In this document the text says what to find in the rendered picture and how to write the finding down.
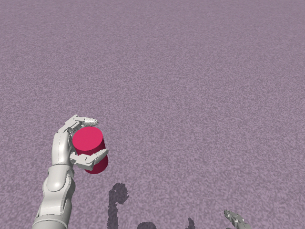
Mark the left robot hand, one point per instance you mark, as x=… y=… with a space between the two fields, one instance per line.
x=63 y=150

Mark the left robot arm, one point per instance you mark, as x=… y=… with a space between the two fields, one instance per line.
x=58 y=188

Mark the can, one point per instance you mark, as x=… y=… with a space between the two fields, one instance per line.
x=89 y=140

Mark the right robot hand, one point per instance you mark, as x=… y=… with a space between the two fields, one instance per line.
x=236 y=220

